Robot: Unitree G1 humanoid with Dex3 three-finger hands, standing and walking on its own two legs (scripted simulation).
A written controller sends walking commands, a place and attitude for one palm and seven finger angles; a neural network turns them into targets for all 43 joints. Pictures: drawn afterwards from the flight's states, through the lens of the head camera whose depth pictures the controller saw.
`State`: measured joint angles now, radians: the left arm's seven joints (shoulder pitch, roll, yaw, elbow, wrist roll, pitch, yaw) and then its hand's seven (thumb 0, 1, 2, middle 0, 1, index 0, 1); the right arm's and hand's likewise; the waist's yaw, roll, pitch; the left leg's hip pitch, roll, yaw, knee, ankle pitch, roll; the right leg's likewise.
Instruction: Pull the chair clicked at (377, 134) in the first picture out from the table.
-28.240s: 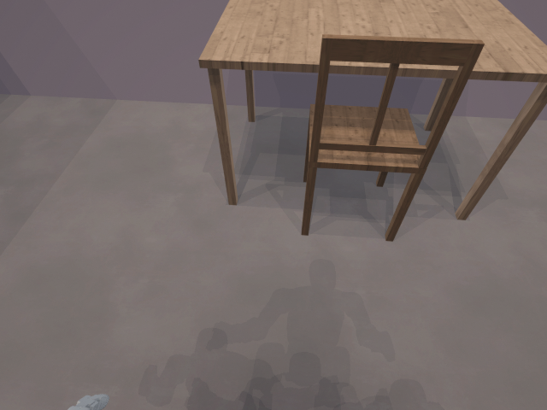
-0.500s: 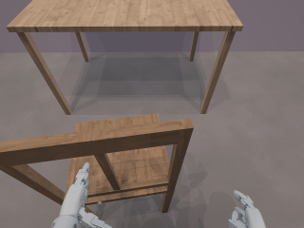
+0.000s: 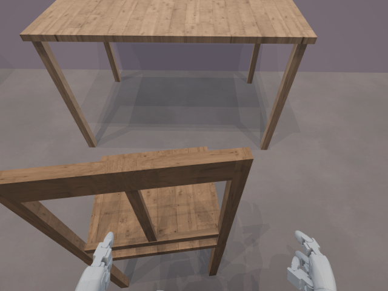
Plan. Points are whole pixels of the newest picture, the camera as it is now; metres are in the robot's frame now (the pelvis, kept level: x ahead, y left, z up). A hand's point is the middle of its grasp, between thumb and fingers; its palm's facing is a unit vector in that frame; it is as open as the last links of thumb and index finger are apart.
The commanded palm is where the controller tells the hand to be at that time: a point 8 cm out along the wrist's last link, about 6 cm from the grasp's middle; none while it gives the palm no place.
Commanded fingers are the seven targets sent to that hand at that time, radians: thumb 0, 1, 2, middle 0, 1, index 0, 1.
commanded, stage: draw the hand back to the body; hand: left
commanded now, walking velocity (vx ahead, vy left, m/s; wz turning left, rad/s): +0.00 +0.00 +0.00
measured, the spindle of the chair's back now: (143, 217) +0.29 +0.13 -0.03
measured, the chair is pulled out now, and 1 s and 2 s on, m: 0.60 0.60 0.60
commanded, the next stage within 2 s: step back with the hand held close in 1.56 s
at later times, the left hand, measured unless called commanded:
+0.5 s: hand (91, 270) +0.16 +0.17 +0.08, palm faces +0.03 -1.00 -0.09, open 17.3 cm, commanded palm +0.12 +0.23 +0.12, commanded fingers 0.00 -0.30 0.32 -0.04 -0.05 -0.04 -0.05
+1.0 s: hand (61, 261) +0.16 +0.21 +0.10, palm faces +0.13 -0.86 -0.49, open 10.2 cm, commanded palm +0.15 +0.27 +0.21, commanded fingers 0.00 0.61 0.76 -0.16 -0.24 -0.16 -0.24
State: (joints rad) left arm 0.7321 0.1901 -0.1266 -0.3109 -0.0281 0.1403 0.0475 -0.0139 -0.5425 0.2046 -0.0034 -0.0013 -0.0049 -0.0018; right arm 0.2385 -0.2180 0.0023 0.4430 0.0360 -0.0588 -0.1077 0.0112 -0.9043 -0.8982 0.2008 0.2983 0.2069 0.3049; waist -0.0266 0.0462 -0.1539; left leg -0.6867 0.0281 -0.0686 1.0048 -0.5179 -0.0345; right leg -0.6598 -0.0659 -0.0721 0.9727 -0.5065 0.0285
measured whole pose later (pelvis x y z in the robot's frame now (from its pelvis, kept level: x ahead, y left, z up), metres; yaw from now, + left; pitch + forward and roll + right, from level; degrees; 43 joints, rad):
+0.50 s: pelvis +0.00 +0.00 +0.00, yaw +0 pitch +10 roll -2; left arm 0.77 0.26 0.09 -0.41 -0.26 -0.21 -0.12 -0.02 -0.52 0.22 -0.01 -0.01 -0.04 -0.02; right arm 0.21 -0.18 -0.01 0.52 0.07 -0.10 -0.09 0.01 -0.91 -0.90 0.20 0.30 0.21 0.30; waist 0.00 0.06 -0.13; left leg -0.68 0.05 -0.08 1.02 -0.53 -0.04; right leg -0.65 -0.05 -0.08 0.98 -0.51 0.02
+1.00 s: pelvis +0.02 -0.02 +0.05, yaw +0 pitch -1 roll +0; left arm 0.69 0.45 0.09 -0.41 -0.07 0.18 0.11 0.00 0.27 0.60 -0.12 -0.17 -0.43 -0.29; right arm 0.19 -0.22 0.05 0.61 0.03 -0.18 -0.13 0.01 -0.90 -0.90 0.20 0.30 0.21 0.30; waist 0.05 0.08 0.02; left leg -0.20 0.06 -0.06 0.61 -0.38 -0.06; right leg -0.20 -0.03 -0.08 0.61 -0.39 0.00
